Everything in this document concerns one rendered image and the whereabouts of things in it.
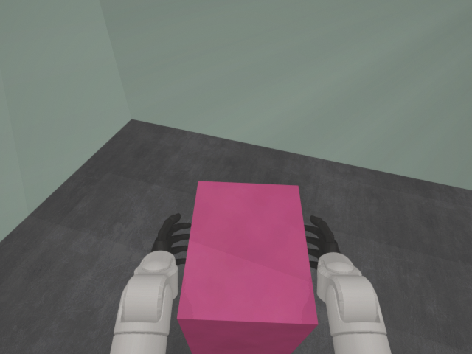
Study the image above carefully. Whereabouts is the carton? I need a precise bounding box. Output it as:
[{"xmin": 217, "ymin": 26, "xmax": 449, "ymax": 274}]
[{"xmin": 177, "ymin": 181, "xmax": 318, "ymax": 354}]

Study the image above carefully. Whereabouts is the right robot hand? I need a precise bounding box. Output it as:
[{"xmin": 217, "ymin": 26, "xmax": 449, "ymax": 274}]
[{"xmin": 304, "ymin": 215, "xmax": 341, "ymax": 269}]

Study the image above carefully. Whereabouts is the robot left forearm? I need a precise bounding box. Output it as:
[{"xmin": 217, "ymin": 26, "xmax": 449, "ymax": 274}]
[{"xmin": 110, "ymin": 251, "xmax": 178, "ymax": 354}]

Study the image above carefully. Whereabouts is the left robot hand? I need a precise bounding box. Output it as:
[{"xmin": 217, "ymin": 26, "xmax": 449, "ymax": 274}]
[{"xmin": 151, "ymin": 213, "xmax": 192, "ymax": 265}]

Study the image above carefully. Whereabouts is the robot right forearm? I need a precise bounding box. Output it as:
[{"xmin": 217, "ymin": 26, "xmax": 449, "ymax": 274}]
[{"xmin": 317, "ymin": 252, "xmax": 392, "ymax": 354}]

